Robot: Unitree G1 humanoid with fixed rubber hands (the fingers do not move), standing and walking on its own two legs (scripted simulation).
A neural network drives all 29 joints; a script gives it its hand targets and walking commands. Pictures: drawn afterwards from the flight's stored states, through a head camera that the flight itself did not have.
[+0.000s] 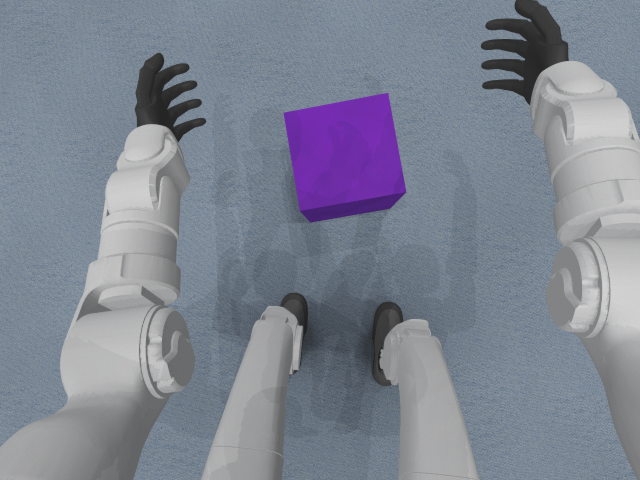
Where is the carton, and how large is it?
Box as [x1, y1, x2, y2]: [284, 93, 405, 222]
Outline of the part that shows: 387,93 284,113 300,211 310,222 389,208 405,192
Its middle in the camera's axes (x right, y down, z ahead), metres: +0.06 -0.16 +0.88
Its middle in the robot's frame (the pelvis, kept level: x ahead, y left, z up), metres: +0.55 +0.04 -0.54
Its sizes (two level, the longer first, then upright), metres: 0.210 0.200 0.250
